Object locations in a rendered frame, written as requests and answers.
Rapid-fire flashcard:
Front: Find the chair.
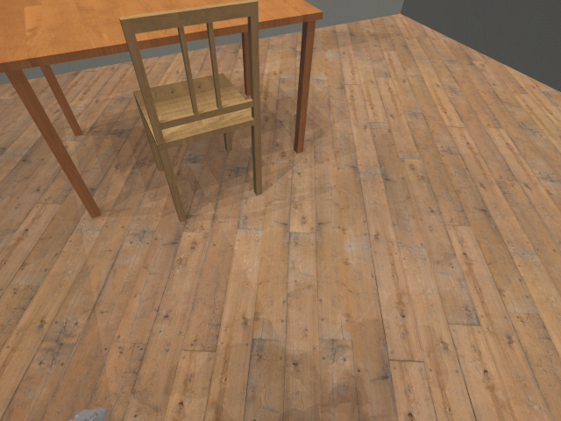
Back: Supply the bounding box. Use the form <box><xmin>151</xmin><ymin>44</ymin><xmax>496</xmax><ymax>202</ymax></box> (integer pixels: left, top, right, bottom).
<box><xmin>119</xmin><ymin>0</ymin><xmax>262</xmax><ymax>222</ymax></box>

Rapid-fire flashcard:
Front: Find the table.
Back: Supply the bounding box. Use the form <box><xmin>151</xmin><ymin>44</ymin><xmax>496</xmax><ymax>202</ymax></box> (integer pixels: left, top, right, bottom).
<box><xmin>0</xmin><ymin>0</ymin><xmax>323</xmax><ymax>218</ymax></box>

